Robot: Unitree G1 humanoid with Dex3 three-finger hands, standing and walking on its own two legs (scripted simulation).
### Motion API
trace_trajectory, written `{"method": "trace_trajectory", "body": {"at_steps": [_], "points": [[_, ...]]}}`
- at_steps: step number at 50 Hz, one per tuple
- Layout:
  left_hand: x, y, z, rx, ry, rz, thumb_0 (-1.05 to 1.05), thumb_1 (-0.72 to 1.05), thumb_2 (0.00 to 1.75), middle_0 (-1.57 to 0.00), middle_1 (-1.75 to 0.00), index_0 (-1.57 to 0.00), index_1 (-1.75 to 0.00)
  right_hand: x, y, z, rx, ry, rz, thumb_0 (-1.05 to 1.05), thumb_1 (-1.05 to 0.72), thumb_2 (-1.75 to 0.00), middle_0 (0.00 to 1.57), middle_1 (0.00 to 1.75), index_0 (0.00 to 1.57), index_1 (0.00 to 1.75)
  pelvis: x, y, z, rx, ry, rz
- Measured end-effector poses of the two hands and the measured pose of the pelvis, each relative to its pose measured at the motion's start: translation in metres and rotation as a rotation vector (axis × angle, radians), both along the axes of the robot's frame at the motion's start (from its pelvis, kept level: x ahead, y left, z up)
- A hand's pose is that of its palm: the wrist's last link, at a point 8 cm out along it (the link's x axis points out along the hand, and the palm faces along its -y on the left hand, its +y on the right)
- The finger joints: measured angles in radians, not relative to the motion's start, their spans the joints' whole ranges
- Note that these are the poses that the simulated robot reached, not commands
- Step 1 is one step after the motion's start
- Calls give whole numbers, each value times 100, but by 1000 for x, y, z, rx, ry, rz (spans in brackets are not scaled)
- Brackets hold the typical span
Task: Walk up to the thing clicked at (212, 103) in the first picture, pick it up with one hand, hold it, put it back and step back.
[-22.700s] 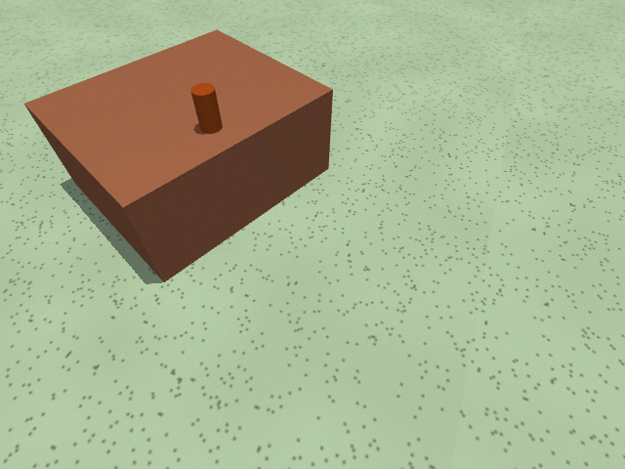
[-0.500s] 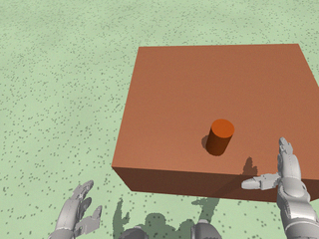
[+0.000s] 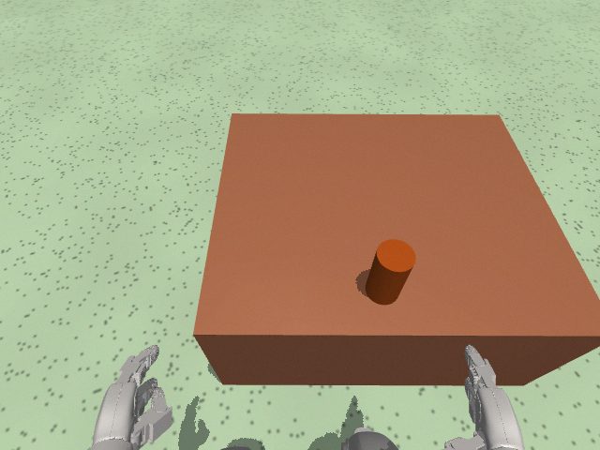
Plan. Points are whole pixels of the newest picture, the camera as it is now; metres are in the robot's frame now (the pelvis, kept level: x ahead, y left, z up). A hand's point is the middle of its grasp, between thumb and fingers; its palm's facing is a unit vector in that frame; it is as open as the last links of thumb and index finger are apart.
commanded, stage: home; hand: right
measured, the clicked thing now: (388, 273) +0.48 -0.19 -0.23
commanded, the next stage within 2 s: stand in 1.82 s
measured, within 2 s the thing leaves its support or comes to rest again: neither
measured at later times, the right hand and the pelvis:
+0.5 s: hand (441, 407) +0.18 -0.18 -0.06, palm faces +0.10 +0.97 -0.24, open 17.3 cm; pelvis +0.01 +0.00 +0.00, yaw +1 degrees
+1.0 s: hand (443, 404) +0.18 -0.18 -0.06, palm faces +0.10 +0.97 -0.24, open 17.2 cm; pelvis +0.01 -0.01 +0.00, yaw +1 degrees
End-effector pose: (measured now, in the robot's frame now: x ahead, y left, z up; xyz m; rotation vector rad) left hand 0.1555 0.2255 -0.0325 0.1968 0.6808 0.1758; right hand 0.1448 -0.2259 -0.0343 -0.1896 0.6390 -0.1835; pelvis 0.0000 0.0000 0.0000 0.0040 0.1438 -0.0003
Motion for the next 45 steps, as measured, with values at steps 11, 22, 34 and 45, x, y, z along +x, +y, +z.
{"method": "trace_trajectory", "body": {"at_steps": [11,22,34,45], "points": [[-9,9,-4,-7,8,14,2,90,90,-20,-30,-20,-30,8,11,4,-5,-40,21,-1,51,-7,6,5,6,6,-1,6,-2,-11,3,8],[-1,4,-1,-1,7,21,2,90,91,-20,-30,-20,-30,12,4,2,-7,-29,22,-1,51,-7,6,5,6,6,5,2,-2,-9,13,12],[3,-3,-1,-9,7,27,2,90,91,-20,-30,-21,-30,20,-2,3,-10,-35,20,-1,49,-8,6,6,6,6,11,-5,-2,-7,13,16],[2,-4,-1,-7,11,26,2,90,91,-20,-30,-21,-30,19,-3,2,-5,-32,23,-1,49,-8,6,6,6,6,10,-6,-3,-6,13,18]]}}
